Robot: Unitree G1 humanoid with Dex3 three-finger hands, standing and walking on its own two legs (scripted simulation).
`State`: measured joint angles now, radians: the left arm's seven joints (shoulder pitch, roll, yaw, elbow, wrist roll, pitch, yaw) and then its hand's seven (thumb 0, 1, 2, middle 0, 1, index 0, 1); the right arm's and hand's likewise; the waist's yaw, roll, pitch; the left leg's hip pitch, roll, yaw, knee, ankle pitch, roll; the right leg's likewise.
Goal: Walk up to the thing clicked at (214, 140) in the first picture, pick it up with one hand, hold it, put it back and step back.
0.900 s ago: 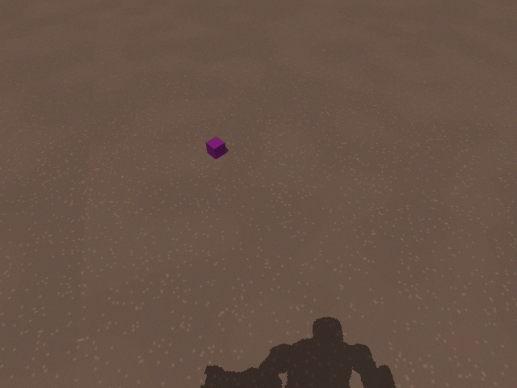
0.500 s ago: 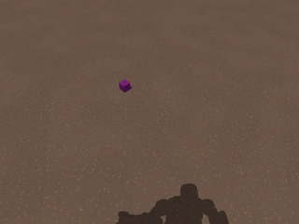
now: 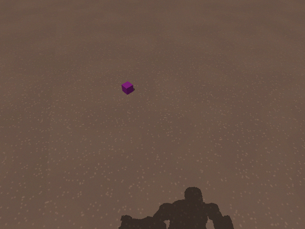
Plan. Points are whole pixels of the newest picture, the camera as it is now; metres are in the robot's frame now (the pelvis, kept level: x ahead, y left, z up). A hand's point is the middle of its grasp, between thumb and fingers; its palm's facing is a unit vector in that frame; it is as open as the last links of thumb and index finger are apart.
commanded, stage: stand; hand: left
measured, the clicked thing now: (127, 87) +1.46 +0.28 -0.74
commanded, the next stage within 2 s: walk up in 0.22 s
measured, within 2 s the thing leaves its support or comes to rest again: neither
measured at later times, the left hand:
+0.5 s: hand out of the picture +0.05 +0.33 -0.16, palm faces +0.08 -0.93 -0.37, open 7.4 cm
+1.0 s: hand (64, 164) +0.36 +0.34 -0.14, palm faces -0.07 -0.92 -0.38, open 7.4 cm
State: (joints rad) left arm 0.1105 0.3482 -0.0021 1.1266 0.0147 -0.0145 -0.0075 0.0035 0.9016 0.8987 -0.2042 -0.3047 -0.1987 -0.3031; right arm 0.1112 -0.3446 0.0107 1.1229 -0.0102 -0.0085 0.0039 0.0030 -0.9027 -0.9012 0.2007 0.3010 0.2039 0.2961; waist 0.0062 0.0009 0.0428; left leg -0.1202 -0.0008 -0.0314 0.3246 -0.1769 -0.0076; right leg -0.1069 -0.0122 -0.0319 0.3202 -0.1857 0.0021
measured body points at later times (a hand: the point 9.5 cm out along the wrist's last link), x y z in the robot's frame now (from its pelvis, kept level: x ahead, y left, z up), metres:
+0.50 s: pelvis +0.05 +0.04 -0.01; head +0.06 +0.05 +0.44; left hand +0.04 +0.37 -0.13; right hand +0.16 -0.29 -0.11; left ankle +0.13 +0.17 -0.73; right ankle -0.01 -0.12 -0.75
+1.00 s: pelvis +0.27 +0.05 -0.02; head +0.27 +0.04 +0.43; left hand +0.36 +0.38 -0.12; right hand +0.27 -0.27 -0.15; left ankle +0.15 +0.19 -0.75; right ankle +0.40 -0.08 -0.74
